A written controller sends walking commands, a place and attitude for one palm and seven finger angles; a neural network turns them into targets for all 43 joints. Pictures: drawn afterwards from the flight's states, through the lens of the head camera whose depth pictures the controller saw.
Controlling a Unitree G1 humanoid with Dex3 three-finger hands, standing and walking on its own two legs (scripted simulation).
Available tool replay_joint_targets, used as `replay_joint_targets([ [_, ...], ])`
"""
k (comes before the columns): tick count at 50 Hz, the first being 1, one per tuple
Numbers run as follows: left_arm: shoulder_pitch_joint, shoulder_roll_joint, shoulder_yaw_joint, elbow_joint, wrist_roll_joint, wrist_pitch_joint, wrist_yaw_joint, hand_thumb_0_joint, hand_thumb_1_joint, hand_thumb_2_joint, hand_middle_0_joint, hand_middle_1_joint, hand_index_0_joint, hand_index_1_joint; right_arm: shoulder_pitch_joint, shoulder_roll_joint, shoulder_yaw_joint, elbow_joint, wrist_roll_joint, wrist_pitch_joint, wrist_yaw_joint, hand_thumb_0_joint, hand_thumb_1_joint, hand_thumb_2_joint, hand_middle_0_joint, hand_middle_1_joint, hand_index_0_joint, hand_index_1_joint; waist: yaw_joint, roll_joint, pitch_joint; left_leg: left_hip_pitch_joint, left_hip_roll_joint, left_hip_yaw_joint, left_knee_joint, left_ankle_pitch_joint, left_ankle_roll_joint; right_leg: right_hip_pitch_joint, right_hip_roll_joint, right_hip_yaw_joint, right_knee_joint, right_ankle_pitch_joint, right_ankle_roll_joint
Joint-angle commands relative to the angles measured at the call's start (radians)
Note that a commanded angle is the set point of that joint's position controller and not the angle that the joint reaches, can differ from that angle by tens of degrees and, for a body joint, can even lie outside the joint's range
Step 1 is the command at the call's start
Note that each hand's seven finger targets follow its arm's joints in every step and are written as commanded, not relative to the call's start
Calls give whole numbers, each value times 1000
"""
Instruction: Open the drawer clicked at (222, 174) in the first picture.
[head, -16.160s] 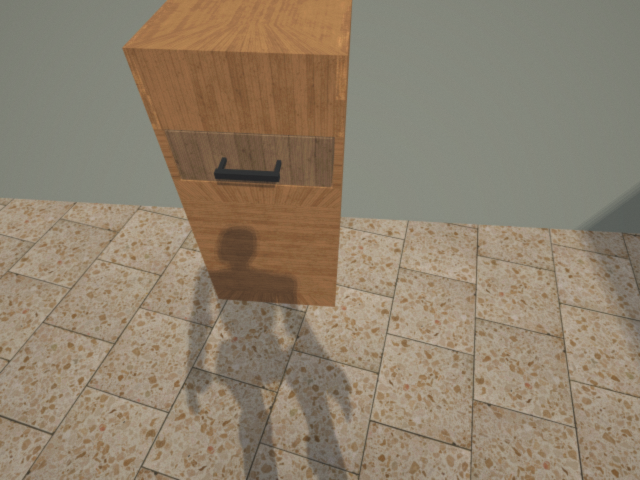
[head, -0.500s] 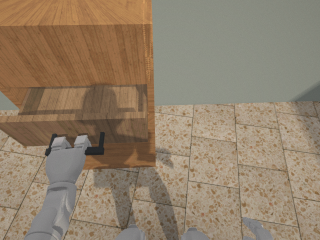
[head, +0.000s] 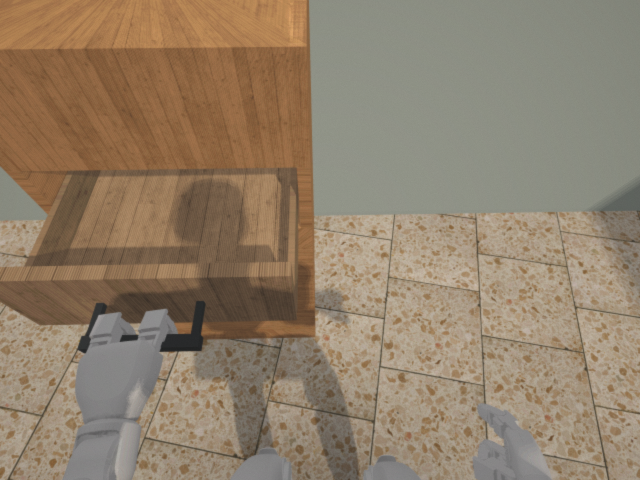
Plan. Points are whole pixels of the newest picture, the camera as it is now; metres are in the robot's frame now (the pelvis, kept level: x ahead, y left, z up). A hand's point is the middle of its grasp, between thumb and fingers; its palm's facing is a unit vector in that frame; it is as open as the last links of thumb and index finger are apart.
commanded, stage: pull the drawer open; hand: left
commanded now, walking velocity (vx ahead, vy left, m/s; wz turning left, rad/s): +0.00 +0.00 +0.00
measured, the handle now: (145, 327) +0.31 +0.25 -0.03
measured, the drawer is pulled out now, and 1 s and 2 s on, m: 0.18 0.28 0.29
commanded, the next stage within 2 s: open the thumb to release the handle in 1.48 s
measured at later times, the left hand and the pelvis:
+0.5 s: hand (129, 437) +0.18 +0.24 -0.05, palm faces -0.07 -0.08 -0.99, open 5.5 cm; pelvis +0.00 +0.00 -0.01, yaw +0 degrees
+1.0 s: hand out of the picture +0.13 +0.24 -0.05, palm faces -0.12 -0.09 -0.99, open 5.6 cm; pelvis -0.01 -0.01 -0.02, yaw +1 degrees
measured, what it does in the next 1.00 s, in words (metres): stands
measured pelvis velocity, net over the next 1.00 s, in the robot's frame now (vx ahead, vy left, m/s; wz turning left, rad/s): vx -0.01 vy -0.01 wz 0.01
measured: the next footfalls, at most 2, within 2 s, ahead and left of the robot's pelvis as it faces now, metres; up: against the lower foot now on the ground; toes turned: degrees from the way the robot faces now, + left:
none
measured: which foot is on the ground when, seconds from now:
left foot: down 0.00-1.00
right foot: down 0.00-1.00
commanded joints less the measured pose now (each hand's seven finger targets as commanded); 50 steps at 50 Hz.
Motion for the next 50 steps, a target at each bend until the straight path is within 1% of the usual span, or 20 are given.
replay_joint_targets([
  [1, 196, 135, 99, -166, -24, 11, 49, 0, 900, 900, -400, -1350, -400, -1350, -31, -129, -39, -144, -4, -42, -3, 0, -900, -900, 200, 300, 200, 300, 56, -23, -260, 257, -39, -53, -107, 496, -14, 166, 26, -6, -102, 504, -35],
  [2, 202, 158, 127, -178, -24, 7, 52, 0, 900, 900, -400, -1350, -400, -1350, -33, -131, -39, -147, -6, -44, -4, 0, -900, -900, 200, 300, 200, 300, 63, -12, -264, 251, -39, -56, -106, 507, -15, 170, 25, -3, -96, 512, -38],
  [10, 324, 133, 104, -273, -16, -12, 66, 0, 900, 900, -400, -1350, -400, -1350, -54, -126, -34, -171, -14, -44, 10, 0, -900, -900, 200, 300, 200, 300, 70, 11, -272, 273, -34, -61, -86, 535, -17, 123, 24, -7, -73, 491, -39],
  [16, 389, 134, 118, -290, -19, -31, 67, 0, 900, 900, -400, -1350, -400, -1350, -65, -119, -32, -180, -19, -45, 12, 0, -900, -900, 200, 300, 200, 300, 71, -18, -246, 239, -37, -65, -74, 486, -16, 109, 25, -8, -63, 463, -40],
  [17, 401, 138, 123, -309, -21, -35, 67, 0, 900, 900, -400, -1350, -400, -1350, -70, -120, -32, -187, -21, -46, 10, 0, -900, -900, 200, 300, 200, 300, 77, 12, -253, 241, -39, -63, -71, 503, -15, 113, 23, -4, -63, 477, -42],
  [20, 419, 136, 117, -321, -18, -46, 66, 0, 900, 900, -400, -1350, -400, -1350, -74, -120, -29, -189, -24, -44, 13, 0, -900, -900, 200, 300, 200, 300, 75, -3, -241, 236, -41, -61, -62, 472, -16, 81, 24, -1, -57, 449, -43],
  [23, 474, 159, 155, -331, -19, -64, 68, 0, 900, 900, -400, -1350, -400, -1350, -79, -111, -25, -196, -24, -44, 13, 0, -900, -900, 200, 300, 200, 300, 93, -6, -266, 234, -41, -63, -56, 492, -17, 86, 23, -2, -41, 455, -44],
  [24, 497, 125, 124, -329, -26, -64, 63, 0, 900, 900, -400, -1350, -400, -1350, -80, -111, -28, -200, -24, -45, 13, 0, -900, -900, 200, 300, 200, 300, 84, -5, -241, 224, -42, -61, -57, 474, -14, 93, 22, -9, -51, 456, -44],
  [25, 497, 149, 147, -346, -25, -71, 63, 0, 900, 900, -400, -1350, -400, -1350, -83, -110, -27, -201, -25, -43, 15, 0, -900, -900, 200, 300, 200, 300, 91, -10, -247, 225, -43, -61, -54, 473, -16, 79, 24, 2, -47, 447, -46],
  [29, 558, 132, 140, -349, -29, -92, 55, 0, 900, 900, -400, -1350, -400, -1350, -92, -103, -27, -208, -26, -44, 16, 0, -900, -900, 200, 300, 200, 300, 93, -14, -235, 208, -42, -62, -47, 462, -12, 77, 23, -6, -43, 437, -46],
  [35, 545, 160, 173, -366, -27, -122, 54, 0, 900, 900, -400, -1350, -400, -1350, -103, -99, -26, -211, -35, -44, 15, 0, -900, -900, 200, 300, 200, 300, 92, -33, -219, 171, -51, -57, -30, 374, -13, 35, 21, 16, -41, 388, -49],
  [37, 568, 172, 191, -379, -27, -132, 56, 0, 900, 900, -400, -1350, -400, -1350, -110, -95, -26, -214, -33, -44, 12, 0, -900, -900, 200, 300, 200, 300, 105, 11, -234, 171, -52, -56, -32, 385, -12, 48, 19, 9, -33, 393, -54],
  [38, 605, 161, 184, -370, -28, -136, 55, 0, 900, 900, -400, -1350, -400, -1350, -104, -93, -22, -216, -35, -46, 16, 0, -900, -900, 200, 300, 200, 300, 107, -6, -254, 185, -54, -53, -25, 397, -12, 39, 20, 13, -29, 394, -52],
  [39, 604, 143, 167, -367, -32, -135, 51, 0, 900, 900, -400, -1350, -400, -1350, -105, -93, -27, -214, -34, -44, 14, 0, -900, -900, 200, 300, 200, 300, 97, -14, -222, 171, -51, -54, -26, 392, -10, 47, 19, 3, -36, 407, -51],
  [42, 639, 166, 202, -377, -40, -149, 48, 0, 900, 900, -400, -1350, -400, -1350, -117, -83, -27, -216, -33, -44, 13, 0, -900, -900, 200, 300, 200, 300, 113, -12, -241, 159, -54, -53, -24, 396, -10, 67, 17, 15, -31, 426, -53],
  [43, 654, 171, 209, -367, -42, -153, 47, 0, 900, 900, -400, -1350, -400, -1350, -115, -81, -24, -215, -35, -43, 15, 0, -900, -900, 200, 300, 200, 300, 116, -43, -251, 154, -59, -48, -18, 385, -13, 62, 16, 25, -28, 426, -51],
  [44, 651, 151, 192, -357, -44, -153, 43, 0, 900, 900, -400, -1350, -400, -1350, -118, -80, -27, -212, -31, -41, 11, 0, -900, -900, 200, 300, 200, 300, 107, -38, -207, 130, -57, -50, -24, 363, -8, 74, 16, 10, -36, 427, -51],
  [45, 643, 168, 206, -379, -43, -161, 42, 0, 900, 900, -400, -1350, -400, -1350, -122, -82, -27, -214, -34, -42, 14, 0, -900, -900, 200, 300, 200, 300, 111, -47, -222, 139, -60, -47, -17, 358, -11, 51, 16, 35, -37, 414, -52],
  [47, 676, 169, 216, -380, -45, -172, 44, 0, 900, 900, -400, -1350, -400, -1350, -127, -75, -27, -212, -34, -44, 12, 0, -900, -900, 200, 300, 200, 300, 120, -6, -235, 141, -59, -49, -20, 381, -9, 67, 16, 19, -27, 427, -55],
  [50, 681, 162, 208, -382, -47, -182, 37, 0, 900, 900, -400, -1350, -400, -1350, -126, -77, -29, -212, -37, -43, 17, 0, -900, -900, 200, 300, 200, 300, 113, -40, -225, 137, -60, -46, -7, 365, -9, 34, 15, 29, -30, 409, -52],
])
